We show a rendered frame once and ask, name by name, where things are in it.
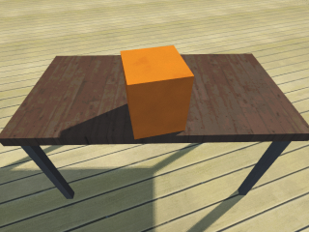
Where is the carton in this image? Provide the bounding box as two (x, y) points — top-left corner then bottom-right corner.
(120, 45), (194, 140)

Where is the table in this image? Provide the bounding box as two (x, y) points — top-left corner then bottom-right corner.
(0, 53), (309, 199)

